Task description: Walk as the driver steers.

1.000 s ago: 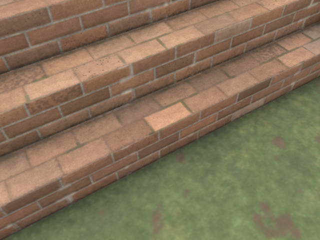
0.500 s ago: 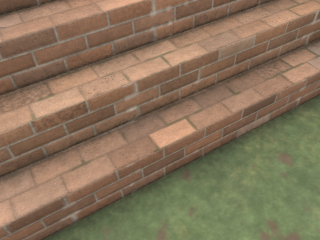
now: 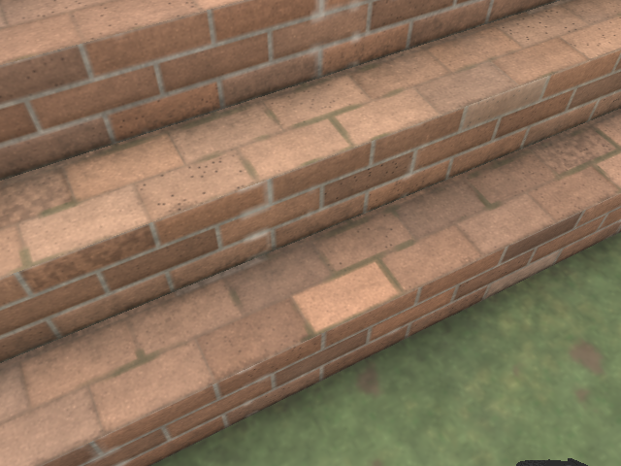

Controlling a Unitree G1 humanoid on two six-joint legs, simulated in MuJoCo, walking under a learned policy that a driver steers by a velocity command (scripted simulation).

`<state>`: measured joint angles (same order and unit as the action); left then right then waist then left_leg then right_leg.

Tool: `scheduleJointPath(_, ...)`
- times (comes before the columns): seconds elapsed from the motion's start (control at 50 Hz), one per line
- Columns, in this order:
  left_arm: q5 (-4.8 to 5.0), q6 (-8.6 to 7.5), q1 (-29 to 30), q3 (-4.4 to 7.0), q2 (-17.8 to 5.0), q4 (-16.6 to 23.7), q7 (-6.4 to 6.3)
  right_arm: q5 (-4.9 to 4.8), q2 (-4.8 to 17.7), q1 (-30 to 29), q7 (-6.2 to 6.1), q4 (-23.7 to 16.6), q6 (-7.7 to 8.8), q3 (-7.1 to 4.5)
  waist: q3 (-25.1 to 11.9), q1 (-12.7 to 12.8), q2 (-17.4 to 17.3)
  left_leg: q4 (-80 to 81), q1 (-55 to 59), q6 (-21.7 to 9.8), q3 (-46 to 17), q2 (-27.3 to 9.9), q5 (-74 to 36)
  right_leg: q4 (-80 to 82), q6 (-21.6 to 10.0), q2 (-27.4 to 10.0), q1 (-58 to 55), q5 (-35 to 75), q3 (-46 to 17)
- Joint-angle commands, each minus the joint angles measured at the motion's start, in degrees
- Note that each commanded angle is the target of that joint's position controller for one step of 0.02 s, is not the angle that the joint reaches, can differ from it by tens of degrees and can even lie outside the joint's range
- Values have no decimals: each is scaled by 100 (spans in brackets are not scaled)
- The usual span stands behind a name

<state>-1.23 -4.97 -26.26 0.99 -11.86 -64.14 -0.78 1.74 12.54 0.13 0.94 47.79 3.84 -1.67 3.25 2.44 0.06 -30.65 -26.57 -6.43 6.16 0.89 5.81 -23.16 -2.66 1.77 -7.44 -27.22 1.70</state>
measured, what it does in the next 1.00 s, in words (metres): walks ahead, turning left: right foot, then left foot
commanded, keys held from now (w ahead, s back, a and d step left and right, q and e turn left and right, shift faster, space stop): w+q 0.14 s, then q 0.86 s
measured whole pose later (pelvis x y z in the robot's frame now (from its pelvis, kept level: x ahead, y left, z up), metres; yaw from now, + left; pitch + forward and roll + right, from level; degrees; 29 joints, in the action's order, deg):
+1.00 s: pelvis +0.19 +0.01 +0.02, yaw +33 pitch +0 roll -2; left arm -1.9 1.9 -9.4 3.4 -17.0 -48.5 -1.2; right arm 1.2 15.7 13.7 -0.4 48.4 -2.7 -3.3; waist 2.8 -0.1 1.7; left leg -27.4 -12.9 -3.8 -3.3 2.6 14.5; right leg -57.1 1.9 -0.3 30.1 -19.2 0.5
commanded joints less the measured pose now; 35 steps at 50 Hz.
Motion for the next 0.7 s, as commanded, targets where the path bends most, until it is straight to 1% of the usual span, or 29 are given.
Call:
scheduleJointPath(0.02, 117, -76, -616, 46, -166, 370, 109, 115, 1696, 2916, -102, 649, 15, -499, -1846, -812, -1769, 1425, 4603, -1389, -4667, -2307, 1969, -4986, -155, 409, 3845, -83, 35)
scheduleJointPath(0.04, -38, -91, -13, 143, -684, 441, 128, -84, 1363, 2190, -28, 578, -24, -451, -1201, -628, -843, 1873, 4017, -1220, -4760, -2009, 2665, -5252, -301, -59, 4471, 234, -565)
scheduleJointPath(0.06, -35, -143, 567, 182, -813, 641, 178, -136, 994, 1627, -2, 449, -12, -361, -535, -487, -444, 1896, 3213, -1086, -3854, -1862, 2263, -5007, -325, -362, 4543, 925, -518)
scheduleJointPath(0.08, -40, -192, 861, 158, -718, 709, 185, -138, 765, 1478, 16, 478, 24, -303, -268, -378, -66, 2000, 2596, -997, -3283, -1621, 1232, -4682, -272, -543, 4289, 1312, -493)
scheduleJointPath(0.1, -94, -165, 962, 150, -647, 748, 181, -154, 625, 1474, -9, 529, 59, -256, -143, -246, -14, 2033, 2188, -900, -2848, -1403, 335, -4406, -196, -651, 4004, 1422, -496)
scheduleJointPath(0.12, -137, -106, 920, 135, -576, 784, 188, -157, 543, 1481, -33, 597, 89, -217, -208, -121, -62, 2057, 1944, -836, -2520, -1256, -283, -4192, -96, -704, 3713, 1431, -489)
scheduleJointPath(0.14, -151, -44, 934, 127, -513, 840, 193, -163, 609, 1597, -49, 650, 132, -226, -277, -74, -107, 2027, 1874, -866, -2347, -1196, -837, -4037, 1, -681, 3595, 1372, -448)
scheduleJointPath(0.16, -171, 8, 1038, 114, -457, 909, 183, -186, 643, 1705, -69, 715, 176, -228, -213, -46, -66, 1945, 1795, -907, -2177, -1164, -1777, -3952, 121, -634, 3632, 1300, -368)
scheduleJointPath(0.18, -166, 53, 1084, 104, -424, 955, 163, -198, 731, 1788, -81, 749, 201, -241, -187, -3, -54, 1837, 1686, -926, -1970, -1124, -2579, -3777, 235, -594, 3651, 1274, -297)
scheduleJointPath(0.22, -129, 122, 1376, 92, -428, 1107, 119, -169, 833, 1922, -83, 766, 182, -256, -179, -32, -143, 1617, 1558, -851, -1675, -956, -3622, -3316, 411, -471, 3717, 1451, -156)
scheduleJointPath(0.24, -103, 143, 1584, 85, -437, 1195, 92, -177, 836, 1991, -76, 764, 158, -247, -189, -92, -213, 1511, 1509, -749, -1573, -849, -3908, -3005, 456, -400, 3707, 1617, -100)
scheduleJointPath(0.28, -64, 167, 2055, 48, -424, 1403, 54, -168, 812, 2070, -95, 729, 97, -244, -329, -245, -385, 1233, 1495, -448, -1403, -610, -4198, -2386, 465, -223, 3500, 2017, 2)
scheduleJointPath(0.3, -31, 184, 2231, 40, -450, 1476, 33, -158, 790, 2139, -115, 719, 59, -237, -430, -328, -495, 1111, 1553, -293, -1419, -536, -4189, -2135, 438, -130, 3402, 2188, 20)
scheduleJointPath(0.34, 20, 190, 2406, 36, -550, 1567, -22, -130, 810, 2205, -153, 675, -8, -256, -561, -451, -610, 832, 1724, -95, -1546, -475, -4061, -1754, 399, 14, 3236, 2387, -19)
scheduleJointPath(0.38, 42, 166, 2410, 35, -646, 1632, -94, -99, 834, 2162, -203, 606, -75, -290, -571, -476, -712, 572, 1897, -77, -1842, -545, -3950, -1382, 348, 50, 3106, 2250, -170)
scheduleJointPath(0.4, 51, 135, 2292, 48, -730, 1629, -129, -65, 865, 2045, -233, 531, -95, -315, -564, -404, -687, 399, 1949, -32, -2006, -570, -3952, -1076, 298, 40, 2910, 2187, -282)
scheduleJointPath(0.42, 59, 89, 2041, 81, -834, 1576, -166, -62, 901, 1847, -252, 444, -104, -341, -564, -275, -676, 161, 1992, 3, -2212, -589, -3801, -674, 231, 9, 2646, 2195, -384)
scheduleJointPath(0.44, 30, 15, 1662, 114, -919, 1498, -208, -123, 940, 1609, -252, 347, -92, -359, -585, -31, -550, -284, 1876, 114, -2280, -472, -3552, 37, 140, -94, 2113, 2730, -459)
scheduleJointPath(0.46, -53, -87, 1290, 183, -1165, 1453, -265, -221, 822, 1506, -238, 189, -62, -324, -906, 72, -92, -1151, 1362, 309, -2209, -241, -2438, 226, -59, -801, 1147, 4273, -938)
scheduleJointPath(0.48, -77, -59, 1292, 251, -1547, 1576, -253, -328, 330, 2186, -273, 57, -73, -225, -1509, -317, 1198, -2469, 345, 489, -1503, 479, 1777, -396, -733, -2441, -38, 7660, -2148)
scheduleJointPath(0.5, 85, 110, 1333, 261, -1329, 1604, -184, -268, 630, 2684, -376, 240, -246, -298, -2096, -340, 1255, -3448, 46, 527, -876, 694, 3512, -229, -1497, -3045, 102, 7665, -2808)
scheduleJointPath(0.52, 104, 194, 1540, 206, -1019, 1750, -161, -115, 902, 2482, -370, 345, -359, -371, -1709, -384, 534, -3985, -70, 585, -916, 430, 3143, 53, -1543, -2749, 588, 6518, -2509)
scheduleJointPath(0.54, 94, 239, 1859, 123, -746, 1832, -186, -9, 924, 2132, -315, 323, -438, -412, -1281, -426, 253, -4049, -51, 672, -981, 249, 2727, 221, -1306, -2299, 1134, 5324, -1964)
scheduleJointPath(0.56, 55, 287, 2075, 82, -693, 1884, -226, 13, 848, 1901, -260, 248, -514, -417, -950, -490, 344, -3992, -3, 771, -970, 129, 2486, 417, -1092, -1969, 1601, 4540, -1508)
scheduleJointPath(0.58, 27, 317, 2162, 92, -767, 1887, -273, 30, 755, 1775, -207, 185, -582, -393, -762, -508, 580, -3939, 79, 847, -913, 74, 2255, 553, -1010, -1740, 1959, 4121, -1134)
scheduleJointPath(0.6, -33, 343, 2189, 110, -848, 1866, -283, 29, 667, 1761, -178, 167, -632, -363, -703, -530, 649, -3865, 217, 922, -780, 132, 2143, 581, -967, -1574, 2187, 4070, -819)
scheduleJointPath(0.62, -40, 351, 2135, 125, -886, 1845, -267, 1, 663, 1736, -168, 137, -660, -359, -767, -523, 659, -3708, 280, 958, -709, 163, 2110, 565, -982, -1537, 2180, 4110, -642)
scheduleJointPath(0.66, -38, 367, 2054, 157, -930, 1805, -237, -7, 644, 1615, -162, 76, -701, -332, -913, -481, 683, -3268, 375, 966, -631, 102, 2141, 562, -1048, -1638, 2052, 3892, -506)
scheduleJointPath(0.7, -47, 387, 2046, 195, -993, 1784, -214, -14, 639, 1408, -142, -25, -743, -290, -917, -424, 834, -2637, 535, 902, -556, -14, 2191, 661, -1039, -1729, 2050, 3154, -458)
Keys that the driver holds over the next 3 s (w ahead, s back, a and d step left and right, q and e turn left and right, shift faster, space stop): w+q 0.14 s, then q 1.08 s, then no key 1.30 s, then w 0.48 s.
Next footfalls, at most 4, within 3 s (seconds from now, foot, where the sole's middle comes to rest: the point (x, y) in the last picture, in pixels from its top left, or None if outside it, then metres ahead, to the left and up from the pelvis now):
0.46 right None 0.38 -0.05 -0.76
0.86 left None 0.18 0.10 -0.76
1.34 right None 0.28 -0.07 -0.76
1.66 left None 0.09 0.06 -0.76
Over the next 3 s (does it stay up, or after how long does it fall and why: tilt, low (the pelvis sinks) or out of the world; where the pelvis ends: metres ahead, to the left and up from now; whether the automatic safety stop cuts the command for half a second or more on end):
stays up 0.23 0.04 0.03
